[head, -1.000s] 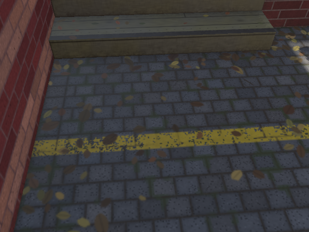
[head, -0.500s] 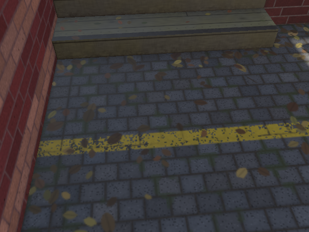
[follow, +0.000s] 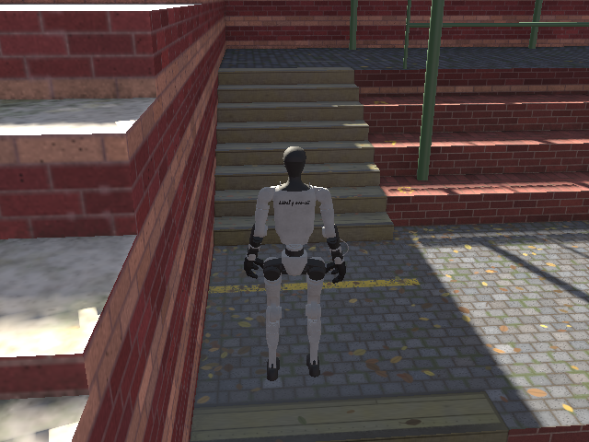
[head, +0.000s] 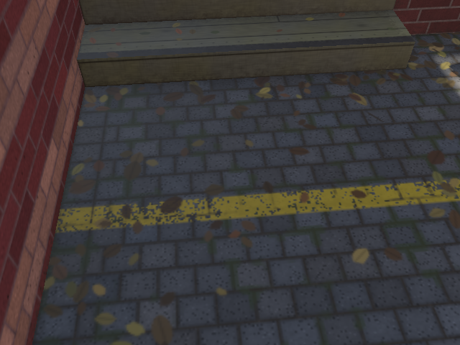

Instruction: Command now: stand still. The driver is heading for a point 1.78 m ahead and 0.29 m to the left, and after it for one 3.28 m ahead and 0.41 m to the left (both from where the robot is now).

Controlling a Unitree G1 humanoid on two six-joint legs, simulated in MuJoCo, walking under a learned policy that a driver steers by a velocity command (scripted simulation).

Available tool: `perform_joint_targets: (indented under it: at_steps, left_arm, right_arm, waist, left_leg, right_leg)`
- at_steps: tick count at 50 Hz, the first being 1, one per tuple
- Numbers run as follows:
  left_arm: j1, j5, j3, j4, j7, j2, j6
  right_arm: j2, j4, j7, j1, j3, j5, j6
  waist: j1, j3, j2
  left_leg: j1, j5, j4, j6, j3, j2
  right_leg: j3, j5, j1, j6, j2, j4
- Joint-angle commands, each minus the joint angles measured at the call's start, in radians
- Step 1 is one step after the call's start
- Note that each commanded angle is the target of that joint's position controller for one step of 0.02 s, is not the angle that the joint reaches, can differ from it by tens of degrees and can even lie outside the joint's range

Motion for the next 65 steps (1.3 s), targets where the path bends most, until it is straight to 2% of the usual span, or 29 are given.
perform_joint_targets:
  at_steps: [1,14,15,20,33,34,36,37,38,39,41,42,43,44,45,46,47,49,51,53,56,65]
  left_arm:
    - [-0.001,-0.001,0.02,-0.03,0.005,0.093,-0.011]
    - [0.014,-0.005,0.017,0.072,0.009,0.098,-0.01]
    - [0.007,0.0,0.017,0.083,0.009,0.098,-0.007]
    - [0.01,-0.003,0.014,0.118,0.007,0.096,-0.004]
    - [0.014,-0.005,0.006,0.191,0.006,0.093,-0.001]
    - [0.033,-0.005,0.003,0.206,0.006,0.08,0.0]
    - [0.046,-0.016,0.008,0.213,0.007,0.096,-0.004]
    - [0.037,-0.016,0.006,0.207,0.005,0.095,-0.015]
    - [0.007,-0.016,-0.002,0.195,0.003,0.073,-0.03]
    - [-0.007,-0.011,-0.012,0.194,-0.002,0.044,-0.046]
    - [0.016,0.007,-0.022,0.206,-0.012,0.028,-0.058]
    - [0.051,0.002,-0.024,0.211,-0.015,0.042,-0.057]
    - [0.065,-0.007,-0.017,0.226,-0.017,0.079,-0.056]
    - [0.077,-0.018,-0.018,0.233,-0.016,0.084,-0.053]
    - [0.078,-0.019,-0.023,0.236,-0.014,0.075,-0.05]
    - [0.075,-0.019,-0.022,0.233,-0.013,0.084,-0.047]
    - [0.082,-0.018,-0.019,0.233,-0.01,0.096,-0.049]
    - [0.088,-0.018,-0.02,0.24,-0.008,0.1,-0.048]
    - [0.083,-0.02,-0.02,0.244,-0.007,0.093,-0.041]
    - [0.089,-0.012,-0.022,0.256,-0.014,0.09,-0.037]
    - [0.071,-0.014,-0.023,0.261,-0.016,0.087,-0.035]
    - [0.048,-0.01,-0.022,0.268,-0.008,0.091,-0.031]
  right_arm:
    - [-0.094,-0.028,-0.004,0.024,-0.02,0.001,-0.01]
    - [-0.089,0.037,-0.006,0.048,-0.016,0.004,-0.007]
    - [-0.068,0.043,-0.004,0.055,-0.01,0.001,-0.01]
    - [-0.075,0.062,-0.002,0.067,-0.008,0.003,-0.014]
    - [-0.059,0.097,0.0,0.098,0.003,0.003,-0.014]
    - [-0.05,0.111,-0.001,0.119,0.005,0.004,-0.012]
    - [-0.091,0.104,-0.008,0.112,-0.01,0.018,-0.008]
    - [-0.101,0.096,-0.01,0.118,-0.014,0.024,-0.011]
    - [-0.096,0.09,-0.011,0.116,-0.012,0.03,-0.02]
    - [-0.096,0.087,-0.01,0.111,-0.013,0.029,-0.028]
    - [-0.094,0.085,-0.003,0.095,-0.011,0.012,-0.033]
    - [-0.096,0.086,0.0,0.089,-0.01,0.011,-0.03]
    - [-0.063,0.088,0.002,0.105,-0.002,0.008,-0.027]
    - [-0.041,0.099,0.002,0.13,0.004,0.003,-0.023]
    - [-0.039,0.106,0.002,0.145,0.008,0.004,-0.021]
    - [-0.048,0.109,0.002,0.146,0.009,0.007,-0.018]
    - [-0.07,0.11,0.004,0.148,0.004,0.019,-0.011]
    - [-0.069,0.11,0.003,0.144,0.006,0.02,0.002]
    - [-0.07,0.111,0.001,0.137,0.007,0.019,0.013]
    - [-0.072,0.117,-0.004,0.136,0.005,0.012,0.032]
    - [-0.07,0.12,-0.01,0.127,0.005,0.012,0.046]
    - [-0.077,0.137,-0.017,0.107,-0.001,0.009,0.051]
  waist:
    - [0.0,-0.01,-0.001]
    - [0.0,0.003,0.003]
    - [-0.005,0.002,0.006]
    - [-0.001,0.011,0.005]
    - [0.003,0.015,0.009]
    - [0.004,-0.009,0.015]
    - [0.005,0.042,0.045]
    - [-0.001,0.082,0.052]
    - [-0.009,0.122,0.065]
    - [-0.011,0.126,0.089]
    - [0.011,0.094,0.1]
    - [0.023,0.09,0.059]
    - [0.008,0.075,-0.032]
    - [0.0,0.041,-0.074]
    - [-0.005,0.015,-0.065]
    - [-0.004,-0.001,-0.034]
    - [0.003,-0.017,0.006]
    - [0.005,-0.054,-0.001]
    - [0.005,-0.057,-0.011]
    - [0.009,-0.05,-0.005]
    - [0.006,-0.035,-0.004]
    - [0.007,0.009,0.003]
  left_leg:
    - [-0.081,0.043,-0.114,0.027,-0.035,0.038]
    - [-0.069,0.05,-0.136,0.027,-0.03,0.033]
    - [-0.069,0.046,-0.134,0.027,-0.021,0.032]
    - [-0.08,0.047,-0.138,0.027,-0.022,0.032]
    - [-0.073,0.063,-0.144,0.028,-0.018,0.03]
    - [-0.063,-0.044,-0.152,0.031,-0.011,0.021]
    - [-0.105,-0.354,-0.148,0.071,-0.037,0.024]
    - [-0.125,-0.465,-0.163,0.099,-0.081,0.052]
    - [-0.129,-0.44,-0.187,0.118,-0.13,0.089]
    - [-0.116,-0.357,-0.207,0.13,-0.17,0.12]
    - [-0.132,-0.181,-0.199,0.129,-0.181,0.137]
    - [-0.163,-0.091,-0.167,0.105,-0.135,0.1]
    - [-0.133,0.005,-0.104,0.059,-0.037,0.025]
    - [-0.093,0.078,-0.057,0.018,0.012,-0.011]
    - [-0.069,0.134,-0.055,0.001,0.01,-0.007]
    - [-0.047,0.189,-0.056,-0.005,0.004,-0.001]
    - [-0.028,0.261,-0.053,-0.007,0.0,0.003]
    - [0.015,0.316,-0.057,-0.006,-0.007,0.015]
    - [0.035,0.314,-0.07,-0.008,-0.008,0.018]
    - [0.035,0.316,-0.063,-0.002,-0.003,0.018]
    - [0.044,0.285,-0.079,-0.004,-0.004,0.022]
    - [0.032,0.208,-0.108,-0.005,-0.002,0.025]
  right_leg:
    - [0.058,0.128,0.071,-0.037,-0.056,-0.085]
    - [0.045,0.143,0.083,-0.034,-0.051,-0.103]
    - [0.044,0.133,0.084,-0.031,-0.049,-0.103]
    - [0.041,0.136,0.09,-0.031,-0.047,-0.106]
    - [0.032,0.15,0.092,-0.03,-0.044,-0.11]
    - [0.018,0.037,0.1,-0.032,-0.031,-0.112]
    - [-0.014,-0.317,0.013,-0.047,0.006,-0.071]
    - [-0.007,-0.407,-0.051,-0.057,0.002,-0.057]
    - [-0.009,-0.33,-0.093,-0.055,-0.004,-0.038]
    - [-0.028,-0.185,-0.093,-0.043,0.002,-0.002]
    - [-0.019,-0.001,-0.022,-0.034,-0.018,-0.005]
    - [-0.004,0.072,0.034,-0.038,-0.025,-0.033]
    - [0.013,0.175,0.054,-0.045,-0.033,-0.042]
    - [0.034,0.264,0.077,-0.064,-0.046,-0.052]
    - [0.05,0.346,0.1,-0.077,-0.06,-0.049]
    - [0.054,0.432,0.118,-0.081,-0.065,-0.04]
    - [0.059,0.502,0.14,-0.082,-0.074,-0.034]
    - [0.053,0.58,0.172,-0.076,-0.075,-0.034]
    - [0.048,0.585,0.183,-0.072,-0.072,-0.046]
    - [0.041,0.587,0.182,-0.071,-0.07,-0.051]
    - [0.034,0.526,0.16,-0.068,-0.064,-0.069]
    - [0.022,0.334,0.109,-0.059,-0.051,-0.106]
